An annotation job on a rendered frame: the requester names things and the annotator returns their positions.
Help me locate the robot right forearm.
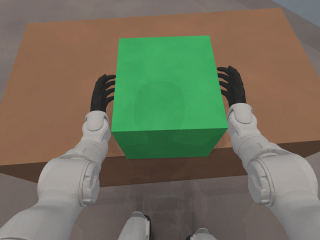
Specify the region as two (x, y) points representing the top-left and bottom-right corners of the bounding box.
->
(226, 103), (319, 194)

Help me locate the carton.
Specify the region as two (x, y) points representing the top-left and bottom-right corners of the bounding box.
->
(111, 35), (229, 159)

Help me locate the robot left upper arm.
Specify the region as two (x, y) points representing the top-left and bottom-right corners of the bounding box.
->
(0, 158), (100, 240)

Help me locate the right robot hand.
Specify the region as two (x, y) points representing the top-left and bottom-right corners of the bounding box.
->
(217, 65), (247, 108)

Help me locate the left robot hand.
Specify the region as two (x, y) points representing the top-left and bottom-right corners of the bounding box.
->
(90, 74), (116, 113)

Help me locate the left robot shin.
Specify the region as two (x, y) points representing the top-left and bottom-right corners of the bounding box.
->
(127, 211), (146, 221)

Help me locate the pedestal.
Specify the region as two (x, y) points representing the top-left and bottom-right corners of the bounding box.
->
(0, 8), (320, 187)

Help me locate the robot left forearm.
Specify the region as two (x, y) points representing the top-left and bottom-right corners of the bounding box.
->
(37, 110), (111, 199)

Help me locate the robot right upper arm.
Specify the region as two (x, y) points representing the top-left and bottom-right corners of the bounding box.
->
(247, 153), (320, 240)

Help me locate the left robot thigh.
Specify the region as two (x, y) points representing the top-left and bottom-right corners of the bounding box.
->
(118, 216), (150, 240)

